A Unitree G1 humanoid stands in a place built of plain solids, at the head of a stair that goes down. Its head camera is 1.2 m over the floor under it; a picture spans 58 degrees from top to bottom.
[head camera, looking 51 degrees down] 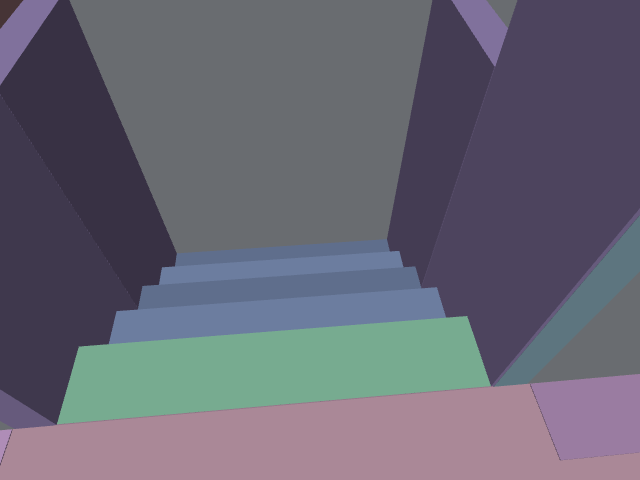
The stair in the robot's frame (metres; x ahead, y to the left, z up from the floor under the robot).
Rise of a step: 0.18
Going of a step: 0.22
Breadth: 1.20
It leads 5 degrees to the left of straight ahead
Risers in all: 5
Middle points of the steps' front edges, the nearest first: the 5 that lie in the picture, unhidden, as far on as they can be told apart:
0.62 0.13 0.00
0.84 0.15 -0.18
1.06 0.17 -0.36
1.29 0.19 -0.54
1.51 0.21 -0.72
